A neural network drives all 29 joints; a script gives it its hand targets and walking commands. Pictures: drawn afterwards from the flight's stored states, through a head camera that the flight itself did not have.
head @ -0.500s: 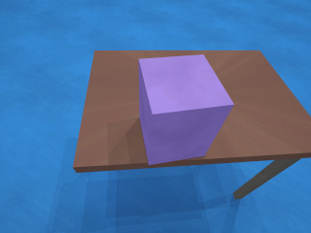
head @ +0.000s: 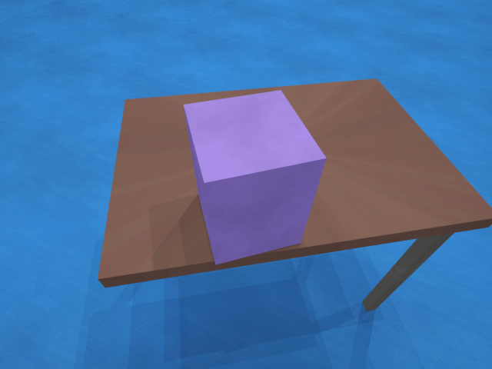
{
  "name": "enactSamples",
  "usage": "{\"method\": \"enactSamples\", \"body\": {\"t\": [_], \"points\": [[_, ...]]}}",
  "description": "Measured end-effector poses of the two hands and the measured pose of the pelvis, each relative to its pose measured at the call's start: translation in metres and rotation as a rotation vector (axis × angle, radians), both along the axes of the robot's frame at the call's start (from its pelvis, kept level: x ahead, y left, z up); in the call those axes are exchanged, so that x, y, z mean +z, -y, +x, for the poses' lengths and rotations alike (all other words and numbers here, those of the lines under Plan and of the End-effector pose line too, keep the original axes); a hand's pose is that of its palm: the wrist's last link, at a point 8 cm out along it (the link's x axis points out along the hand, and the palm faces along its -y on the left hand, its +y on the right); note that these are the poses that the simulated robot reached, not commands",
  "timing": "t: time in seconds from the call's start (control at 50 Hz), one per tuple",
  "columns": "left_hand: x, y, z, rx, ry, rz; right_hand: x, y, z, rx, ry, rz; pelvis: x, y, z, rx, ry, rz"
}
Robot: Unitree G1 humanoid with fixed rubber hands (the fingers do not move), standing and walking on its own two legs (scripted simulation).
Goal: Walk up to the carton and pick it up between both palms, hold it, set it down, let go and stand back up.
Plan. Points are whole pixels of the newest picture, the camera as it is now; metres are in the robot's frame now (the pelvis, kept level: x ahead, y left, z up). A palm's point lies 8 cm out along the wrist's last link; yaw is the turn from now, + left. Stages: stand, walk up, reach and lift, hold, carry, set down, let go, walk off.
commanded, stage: walk up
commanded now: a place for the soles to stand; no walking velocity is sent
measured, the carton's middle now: (247, 180) +0.44 -0.01 +0.05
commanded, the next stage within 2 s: none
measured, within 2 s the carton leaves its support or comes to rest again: neither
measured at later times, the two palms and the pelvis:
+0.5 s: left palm out of the picture +0.09 +0.19 -0.13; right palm out of the picture -0.02 -0.35 -0.12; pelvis +0.01 -0.08 +0.00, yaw +2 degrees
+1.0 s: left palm out of the picture +0.03 +0.09 -0.14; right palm (475, 368) +0.14 -0.40 -0.12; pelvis +0.02 -0.17 -0.01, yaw +15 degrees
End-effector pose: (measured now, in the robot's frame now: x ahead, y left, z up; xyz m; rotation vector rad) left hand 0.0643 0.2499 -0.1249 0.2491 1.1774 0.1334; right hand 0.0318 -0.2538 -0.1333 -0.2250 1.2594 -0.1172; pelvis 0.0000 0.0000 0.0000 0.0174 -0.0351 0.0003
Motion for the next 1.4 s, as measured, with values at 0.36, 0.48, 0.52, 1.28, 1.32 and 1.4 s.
{"method": "enactSamples", "body": {"t": [0.36, 0.48, 0.52, 1.28, 1.32, 1.4], "points": [[-0.002, 0.000, -0.009, -0.063, -0.109, 0.031, 0.016, 0.035, -0.058, -0.048, -0.116, -0.117, 0.003, 0.026, 0.001, 0.003, 0.012, -0.013], [-0.005, 0.049, 0.025, -0.081, -0.050, 0.002, 0.018, 0.085, -0.061, -0.045, -0.137, -0.132, -0.001, 0.071, 0.008, 0.024, 0.003, -0.012], [-0.009, 0.072, 0.035, -0.083, -0.025, -0.002, 0.013, 0.109, -0.051, -0.030, -0.120, -0.127, -0.007, 0.091, 0.012, 0.034, -0.001, -0.011], [-0.007, 0.180, -0.077, 0.349, -0.050, -0.031, 0.006, 0.141, 0.121, 0.354, 0.043, 0.007, 0.000, 0.180, 0.033, 0.347, 0.001, -0.042], [-0.008, 0.179, -0.078, 0.359, -0.048, -0.030, 0.006, 0.141, 0.120, 0.361, 0.029, -0.001, -0.001, 0.179, 0.032, 0.356, 0.000, -0.046], [-0.011, 0.175, -0.079, 0.378, -0.048, -0.031, 0.007, 0.144, 0.119, 0.376, 0.007, -0.028, -0.002, 0.178, 0.031, 0.375, -0.003, -0.054]]}}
